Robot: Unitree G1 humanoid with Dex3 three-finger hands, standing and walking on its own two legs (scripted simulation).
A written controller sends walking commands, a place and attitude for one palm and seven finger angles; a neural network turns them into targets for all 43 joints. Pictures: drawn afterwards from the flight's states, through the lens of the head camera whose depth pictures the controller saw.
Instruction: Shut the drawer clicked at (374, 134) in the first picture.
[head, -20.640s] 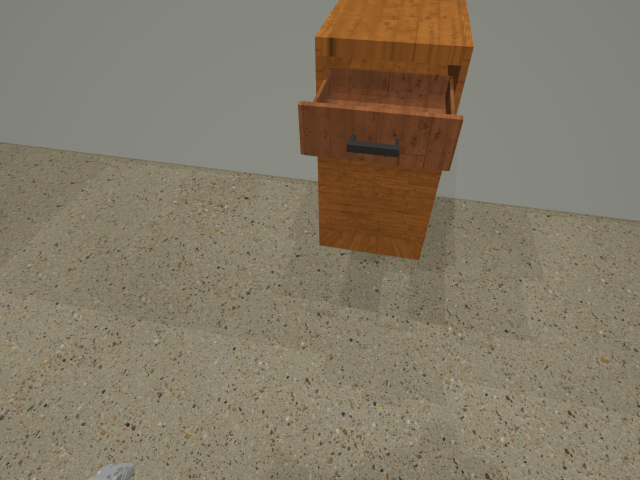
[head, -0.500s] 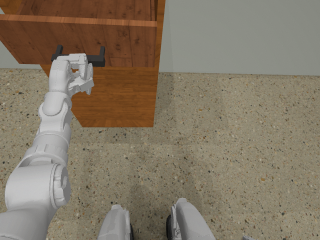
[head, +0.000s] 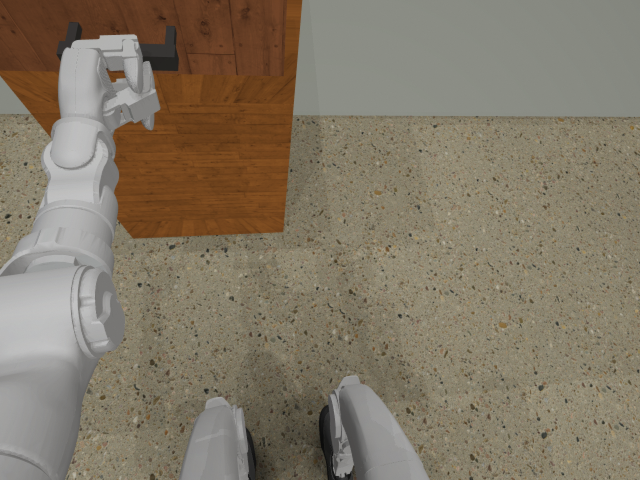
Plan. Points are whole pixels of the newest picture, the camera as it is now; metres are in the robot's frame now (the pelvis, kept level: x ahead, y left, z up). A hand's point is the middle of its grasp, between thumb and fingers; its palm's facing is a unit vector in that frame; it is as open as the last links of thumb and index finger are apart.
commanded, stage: push the drawer shut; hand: left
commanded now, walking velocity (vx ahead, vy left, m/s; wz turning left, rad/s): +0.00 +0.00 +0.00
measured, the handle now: (122, 44) +0.63 +0.16 +0.08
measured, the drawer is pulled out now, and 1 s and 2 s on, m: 0.05 0.00 0.00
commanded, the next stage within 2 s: pull the fist back off the drawer in 0.66 s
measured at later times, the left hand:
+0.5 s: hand (143, 55) +0.61 +0.13 +0.08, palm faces -0.06 -1.00 -0.05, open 3.2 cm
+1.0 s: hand (140, 52) +0.62 +0.14 +0.08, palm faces -0.06 -1.00 -0.06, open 3.4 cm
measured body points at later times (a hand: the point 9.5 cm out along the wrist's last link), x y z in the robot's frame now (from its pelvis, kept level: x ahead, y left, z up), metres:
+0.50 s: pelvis +0.00 +0.00 -0.01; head +0.20 +0.03 +0.39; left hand +0.61 +0.19 +0.08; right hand -0.06 -0.25 -0.10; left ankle +0.04 +0.10 -0.63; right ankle +0.05 -0.13 -0.63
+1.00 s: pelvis -0.01 +0.01 -0.02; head +0.19 +0.04 +0.38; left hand +0.61 +0.19 +0.08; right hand -0.08 -0.24 -0.10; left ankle +0.04 +0.11 -0.63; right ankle +0.05 -0.13 -0.63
